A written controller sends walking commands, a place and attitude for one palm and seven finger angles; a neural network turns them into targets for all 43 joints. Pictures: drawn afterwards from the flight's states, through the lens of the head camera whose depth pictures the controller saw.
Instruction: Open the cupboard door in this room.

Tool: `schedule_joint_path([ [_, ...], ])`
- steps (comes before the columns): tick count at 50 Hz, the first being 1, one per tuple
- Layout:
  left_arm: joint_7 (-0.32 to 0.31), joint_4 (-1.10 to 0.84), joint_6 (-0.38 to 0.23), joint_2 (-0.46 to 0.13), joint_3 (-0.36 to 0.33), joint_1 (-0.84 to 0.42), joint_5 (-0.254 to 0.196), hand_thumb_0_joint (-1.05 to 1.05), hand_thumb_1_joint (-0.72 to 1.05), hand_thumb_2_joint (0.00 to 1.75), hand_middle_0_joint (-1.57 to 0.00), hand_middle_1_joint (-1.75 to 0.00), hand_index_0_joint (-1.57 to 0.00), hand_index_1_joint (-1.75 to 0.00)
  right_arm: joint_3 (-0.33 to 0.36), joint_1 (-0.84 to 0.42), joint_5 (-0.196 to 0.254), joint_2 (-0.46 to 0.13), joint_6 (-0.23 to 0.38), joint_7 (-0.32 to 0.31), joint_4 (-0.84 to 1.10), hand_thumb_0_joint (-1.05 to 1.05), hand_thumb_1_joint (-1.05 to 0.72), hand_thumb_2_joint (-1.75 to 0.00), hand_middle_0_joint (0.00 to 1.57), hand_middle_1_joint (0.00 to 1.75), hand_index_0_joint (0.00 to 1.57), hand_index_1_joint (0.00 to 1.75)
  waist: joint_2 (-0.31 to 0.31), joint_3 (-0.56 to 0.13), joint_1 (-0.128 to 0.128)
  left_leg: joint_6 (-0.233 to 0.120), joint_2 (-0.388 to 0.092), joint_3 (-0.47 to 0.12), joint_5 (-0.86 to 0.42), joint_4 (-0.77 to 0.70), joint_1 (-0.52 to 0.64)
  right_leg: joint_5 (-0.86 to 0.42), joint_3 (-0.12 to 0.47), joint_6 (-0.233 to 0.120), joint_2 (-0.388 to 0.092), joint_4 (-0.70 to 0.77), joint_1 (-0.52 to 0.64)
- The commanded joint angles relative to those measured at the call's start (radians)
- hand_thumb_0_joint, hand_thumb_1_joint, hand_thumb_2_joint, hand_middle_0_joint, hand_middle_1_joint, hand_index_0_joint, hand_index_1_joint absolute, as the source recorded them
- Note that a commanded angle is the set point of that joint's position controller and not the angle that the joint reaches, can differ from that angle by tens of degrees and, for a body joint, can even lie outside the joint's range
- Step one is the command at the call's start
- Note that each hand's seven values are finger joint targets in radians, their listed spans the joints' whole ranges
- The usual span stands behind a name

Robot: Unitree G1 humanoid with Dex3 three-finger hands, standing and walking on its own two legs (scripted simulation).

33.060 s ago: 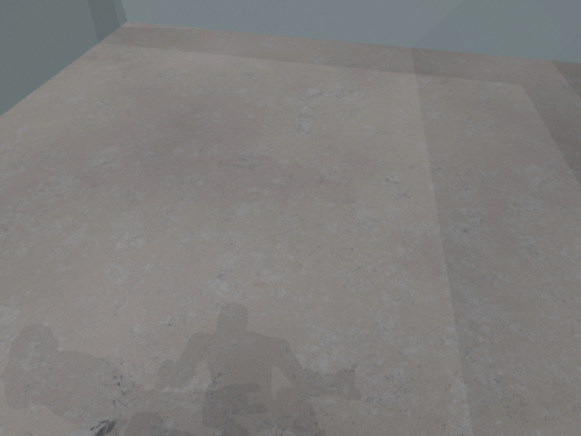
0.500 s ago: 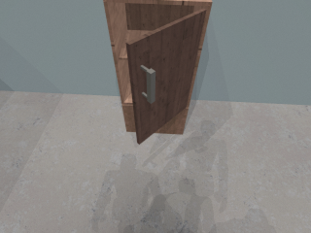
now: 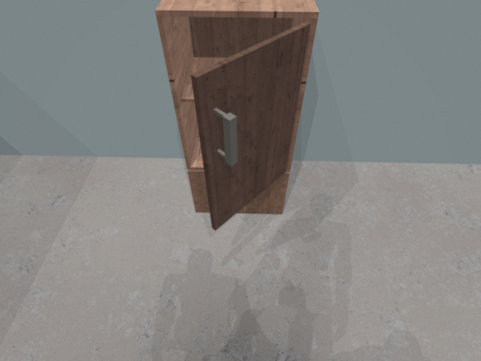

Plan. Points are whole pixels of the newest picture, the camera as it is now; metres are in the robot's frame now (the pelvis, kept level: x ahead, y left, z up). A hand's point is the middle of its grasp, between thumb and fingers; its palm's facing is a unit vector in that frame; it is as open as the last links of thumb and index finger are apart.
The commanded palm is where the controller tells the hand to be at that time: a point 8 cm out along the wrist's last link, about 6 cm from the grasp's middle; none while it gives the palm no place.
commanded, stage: let the arm hang, fingers relaxed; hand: left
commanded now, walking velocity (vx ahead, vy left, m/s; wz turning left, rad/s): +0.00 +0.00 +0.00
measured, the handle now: (224, 137) +0.62 +0.07 +0.00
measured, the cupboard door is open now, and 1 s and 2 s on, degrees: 47 47 47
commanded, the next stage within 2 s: look to check the result in 0.08 s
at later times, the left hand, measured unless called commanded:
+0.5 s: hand out of the picture +0.02 +0.17 -0.17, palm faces +0.04 -0.98 -0.20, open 7.4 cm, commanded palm none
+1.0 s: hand out of the picture +0.05 +0.18 -0.18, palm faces -0.01 -0.98 -0.21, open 7.4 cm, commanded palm none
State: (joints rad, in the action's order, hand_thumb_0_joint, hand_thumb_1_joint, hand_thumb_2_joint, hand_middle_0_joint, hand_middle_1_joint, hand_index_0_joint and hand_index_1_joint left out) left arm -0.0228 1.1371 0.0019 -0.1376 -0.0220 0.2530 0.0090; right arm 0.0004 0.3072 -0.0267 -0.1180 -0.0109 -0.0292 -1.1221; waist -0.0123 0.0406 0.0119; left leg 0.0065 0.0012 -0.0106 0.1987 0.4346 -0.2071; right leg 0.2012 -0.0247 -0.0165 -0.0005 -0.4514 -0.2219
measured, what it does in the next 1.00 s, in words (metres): stands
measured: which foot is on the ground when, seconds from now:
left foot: down 0.00-1.00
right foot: down 0.00-1.00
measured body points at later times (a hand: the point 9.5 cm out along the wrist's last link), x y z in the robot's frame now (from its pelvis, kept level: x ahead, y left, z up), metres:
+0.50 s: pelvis +0.01 +0.00 +0.00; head +0.03 -0.01 +0.45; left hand +0.02 +0.22 -0.16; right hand +0.01 -0.22 -0.16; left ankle +0.02 +0.12 -0.74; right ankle +0.03 -0.11 -0.74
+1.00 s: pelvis +0.02 -0.01 +0.00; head +0.05 -0.01 +0.45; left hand +0.05 +0.23 -0.16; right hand +0.03 -0.24 -0.16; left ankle +0.02 +0.12 -0.74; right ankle +0.03 -0.11 -0.74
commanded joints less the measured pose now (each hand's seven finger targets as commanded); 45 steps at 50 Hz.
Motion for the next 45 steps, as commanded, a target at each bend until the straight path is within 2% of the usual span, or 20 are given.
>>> schedule_joint_path([
  [1, -0.010, -0.030, -0.010, -0.116, -0.021, 0.052, 0.001, 0.00, 0.90, 0.90, -0.20, -0.30, -0.20, -0.30, 0.020, 0.068, 0.003, -0.092, 0.012, -0.005, 0.020, 0.00, -0.90, -0.90, 0.20, 0.30, 0.20, 0.30, -0.010, 0.055, -0.007, -0.038, -0.075, -0.068, 0.046, -0.110, -0.062, 0.078, 0.084, -0.029, -0.090, 0.120, -0.013],
  [7, -0.011, -0.031, -0.016, -0.121, -0.022, 0.055, 0.001, 0.00, 0.90, 0.90, -0.20, -0.30, -0.20, -0.30, 0.024, 0.059, 0.005, -0.103, 0.013, -0.006, 0.025, 0.00, -0.90, -0.90, 0.20, 0.30, 0.20, 0.30, 0.016, 0.027, -0.006, -0.036, -0.072, -0.053, -0.008, -0.085, -0.020, 0.058, 0.085, -0.030, -0.095, 0.131, -0.008],
  [9, -0.011, -0.029, -0.015, -0.122, -0.019, 0.045, 0.000, 0.00, 0.90, 0.90, -0.20, -0.30, -0.20, -0.30, 0.021, 0.057, 0.004, -0.098, 0.011, -0.005, 0.019, 0.00, -0.90, -0.90, 0.20, 0.30, 0.20, 0.30, 0.017, 0.041, -0.003, -0.033, -0.072, -0.052, -0.013, -0.086, -0.022, 0.062, 0.088, -0.030, -0.097, 0.136, -0.013],
  [12, -0.011, -0.029, -0.015, -0.124, -0.021, 0.045, 0.001, 0.00, 0.90, 0.90, -0.20, -0.30, -0.20, -0.30, 0.024, 0.048, 0.005, -0.109, 0.009, -0.006, 0.020, 0.00, -0.90, -0.90, 0.20, 0.30, 0.20, 0.30, 0.013, 0.054, -0.003, -0.033, -0.074, -0.051, -0.002, -0.087, -0.015, 0.077, 0.089, -0.031, -0.093, 0.143, -0.027],
  [13, -0.011, -0.028, -0.014, -0.125, -0.020, 0.039, 0.000, 0.00, 0.90, 0.90, -0.20, -0.30, -0.20, -0.30, 0.022, 0.048, 0.004, -0.104, 0.010, -0.005, 0.017, 0.00, -0.90, -0.90, 0.20, 0.30, 0.20, 0.30, -0.007, 0.052, -0.001, -0.033, -0.074, -0.055, 0.002, -0.093, -0.020, 0.078, 0.090, -0.030, -0.095, 0.141, -0.022],
  [20, -0.010, -0.025, -0.019, -0.135, -0.021, 0.030, -0.001, 0.00, 0.90, 0.90, -0.20, -0.30, -0.20, -0.30, 0.022, 0.030, 0.005, -0.121, 0.015, -0.007, 0.015, 0.00, -0.90, -0.90, 0.20, 0.30, 0.20, 0.30, 0.008, 0.021, -0.003, -0.032, -0.083, -0.059, -0.049, -0.095, 0.001, 0.011, 0.083, -0.031, -0.095, 0.133, 0.015],
  [24, -0.010, -0.023, -0.020, -0.139, -0.020, 0.027, -0.002, 0.00, 0.90, 0.90, -0.20, -0.30, -0.20, -0.30, 0.021, 0.017, 0.005, -0.128, 0.017, -0.008, 0.015, 0.00, -0.90, -0.90, 0.20, 0.30, 0.20, 0.30, -0.009, 0.024, -0.006, -0.030, -0.086, -0.060, -0.071, -0.098, 0.007, -0.024, 0.082, -0.031, -0.097, 0.129, 0.026],
  [27, -0.009, -0.023, -0.020, -0.145, -0.021, 0.023, -0.001, 0.00, 0.90, 0.90, -0.20, -0.30, -0.20, -0.30, 0.023, 0.009, 0.007, -0.141, 0.016, -0.008, 0.017, 0.00, -0.90, -0.90, 0.20, 0.30, 0.20, 0.30, 0.012, 0.028, -0.008, -0.030, -0.087, -0.058, -0.064, -0.099, 0.008, -0.012, 0.078, -0.030, -0.096, 0.136, 0.027],
  [29, -0.009, -0.024, -0.019, -0.148, -0.021, 0.015, -0.002, 0.00, 0.90, 0.90, -0.20, -0.30, -0.20, -0.30, 0.021, 0.008, 0.005, -0.137, 0.016, -0.007, 0.014, 0.00, -0.90, -0.90, 0.20, 0.30, 0.20, 0.30, 0.004, 0.033, -0.006, -0.029, -0.084, -0.058, -0.057, -0.103, 0.002, 0.001, 0.082, -0.029, -0.098, 0.142, 0.029],
  [33, -0.008, -0.026, -0.023, -0.158, -0.023, 0.009, -0.002, 0.00, 0.90, 0.90, -0.20, -0.30, -0.20, -0.30, 0.024, -0.002, 0.005, -0.150, 0.019, -0.007, 0.015, 0.00, -0.90, -0.90, 0.20, 0.30, 0.20, 0.30, 0.008, 0.006, -0.006, -0.030, -0.088, -0.061, -0.088, -0.100, 0.024, -0.040, 0.078, -0.031, -0.101, 0.136, 0.047],
  [34, -0.008, -0.028, -0.024, -0.160, -0.023, 0.007, -0.002, 0.00, 0.90, 0.90, -0.20, -0.30, -0.20, -0.30, 0.022, -0.002, 0.005, -0.152, 0.020, -0.007, 0.016, 0.00, -0.90, -0.90, 0.20, 0.30, 0.20, 0.30, -0.008, -0.002, -0.006, -0.029, -0.089, -0.060, -0.099, -0.101, 0.027, -0.060, 0.080, -0.031, -0.102, 0.134, 0.056],
  [38, -0.008, -0.025, -0.024, -0.168, -0.021, -0.004, -0.002, 0.00, 0.90, 0.90, -0.20, -0.30, -0.20, -0.30, 0.023, -0.019, 0.006, -0.158, 0.018, -0.007, 0.014, 0.00, -0.90, -0.90, 0.20, 0.30, 0.20, 0.30, 0.001, 0.025, -0.006, -0.027, -0.089, -0.060, -0.091, -0.106, 0.026, -0.051, 0.077, -0.031, -0.102, 0.143, 0.044],
  [39, -0.007, -0.026, -0.023, -0.167, -0.021, -0.006, -0.002, 0.00, 0.90, 0.90, -0.20, -0.30, -0.20, -0.30, 0.023, -0.018, 0.005, -0.159, 0.017, -0.006, 0.014, 0.00, -0.90, -0.90, 0.20, 0.30, 0.20, 0.30, 0.012, 0.030, -0.006, -0.027, -0.088, -0.061, -0.072, -0.111, 0.021, -0.026, 0.080, -0.030, -0.100, 0.148, 0.040],
  [41, -0.008, -0.029, -0.011, -0.146, -0.021, 0.002, -0.002, 0.00, 0.90, 0.90, -0.20, -0.30, -0.20, -0.30, 0.022, -0.003, 0.004, -0.131, 0.009, -0.010, 0.009, 0.00, -0.90, -0.90, 0.20, 0.30, 0.20, 0.30, 0.004, 0.033, -0.003, -0.020, -0.092, -0.035, -0.074, -0.083, 0.034, -0.057, 0.102, -0.029, -0.100, 0.134, 0.011],
  [45, 0.000, -0.072, 0.009, -0.180, -0.054, -0.017, 0.003, 0.00, 0.90, 0.90, -0.20, -0.30, -0.20, -0.30, 0.046, 0.004, 0.004, -0.158, -0.005, -0.018, 0.042, 0.00, -0.90, -0.90, 0.20, 0.30, 0.20, 0.30, 0.028, 0.012, 0.003, -0.019, -0.104, 0.011, -0.021, -0.015, 0.023, -0.110, 0.152, -0.046, -0.102, 0.083, -0.025],
])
